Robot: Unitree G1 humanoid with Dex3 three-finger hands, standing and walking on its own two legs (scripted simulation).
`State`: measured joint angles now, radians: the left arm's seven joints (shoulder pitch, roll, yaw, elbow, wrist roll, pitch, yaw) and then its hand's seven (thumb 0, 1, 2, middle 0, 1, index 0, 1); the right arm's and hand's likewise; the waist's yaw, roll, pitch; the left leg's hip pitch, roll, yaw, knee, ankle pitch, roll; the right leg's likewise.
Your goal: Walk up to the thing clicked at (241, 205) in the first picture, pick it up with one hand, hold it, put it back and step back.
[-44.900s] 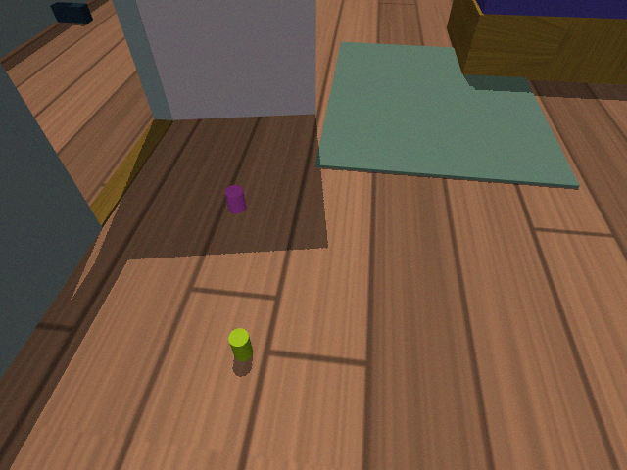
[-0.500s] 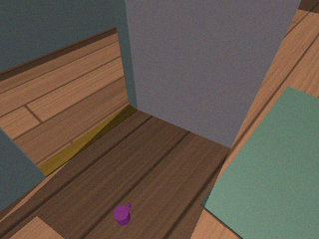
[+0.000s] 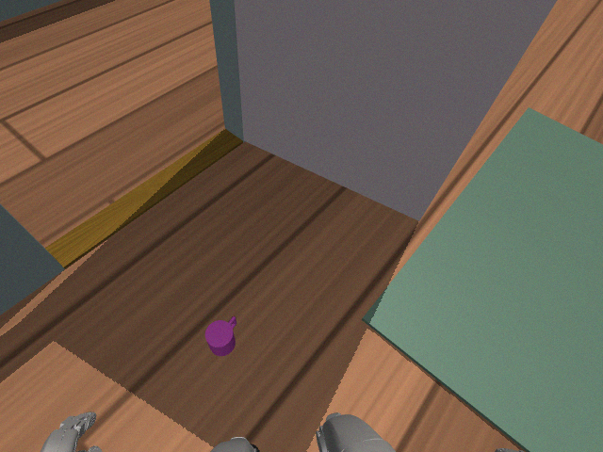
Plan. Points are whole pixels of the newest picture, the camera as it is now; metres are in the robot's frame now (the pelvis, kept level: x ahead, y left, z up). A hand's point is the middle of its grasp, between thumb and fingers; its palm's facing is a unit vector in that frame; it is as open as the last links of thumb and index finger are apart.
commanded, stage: step back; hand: left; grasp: from above
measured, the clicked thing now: (224, 334) +0.49 +0.17 -0.71
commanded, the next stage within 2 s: none
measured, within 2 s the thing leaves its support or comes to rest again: neither
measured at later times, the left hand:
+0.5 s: hand out of the picture -0.04 +0.24 -0.13, palm faces -0.05 -0.90 -0.42, open 7.4 cm
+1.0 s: hand out of the picture -0.18 +0.25 -0.16, palm faces -0.02 -0.93 -0.37, open 7.4 cm
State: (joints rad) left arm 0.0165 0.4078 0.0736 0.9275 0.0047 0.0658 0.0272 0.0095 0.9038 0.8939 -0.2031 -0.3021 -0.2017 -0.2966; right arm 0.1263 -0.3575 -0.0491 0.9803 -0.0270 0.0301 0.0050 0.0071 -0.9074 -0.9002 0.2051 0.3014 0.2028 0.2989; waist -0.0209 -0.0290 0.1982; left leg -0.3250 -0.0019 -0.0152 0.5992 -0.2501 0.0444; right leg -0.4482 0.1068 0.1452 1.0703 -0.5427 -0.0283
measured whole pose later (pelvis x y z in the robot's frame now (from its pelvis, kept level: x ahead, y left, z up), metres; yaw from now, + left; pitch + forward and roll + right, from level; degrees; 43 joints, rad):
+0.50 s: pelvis -0.13 -0.03 +0.00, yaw -4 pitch -1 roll +2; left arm 0.20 0.34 0.09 0.87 0.04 0.06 0.00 0.01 0.90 0.89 -0.21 -0.30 -0.21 -0.30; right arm 0.16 -0.41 -0.05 0.91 0.01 0.05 -0.02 0.01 -0.91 -0.90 0.21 0.30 0.20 0.30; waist 0.02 0.03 0.13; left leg -0.48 -0.13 -0.15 1.15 -0.42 -0.02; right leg -0.28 0.00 0.03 0.58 -0.27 -0.03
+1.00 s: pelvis -0.29 -0.02 +0.00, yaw -3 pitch -2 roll -1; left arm 0.16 0.39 0.09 0.83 0.01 0.06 0.01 0.01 0.90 0.89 -0.21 -0.30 -0.20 -0.30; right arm 0.10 -0.37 -0.04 0.82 -0.03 0.02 -0.02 0.01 -0.90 -0.90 0.21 0.30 0.21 0.30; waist 0.02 -0.03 0.18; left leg -0.36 0.03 0.00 0.60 -0.21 0.01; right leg -0.33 0.06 0.11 0.96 -0.51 0.03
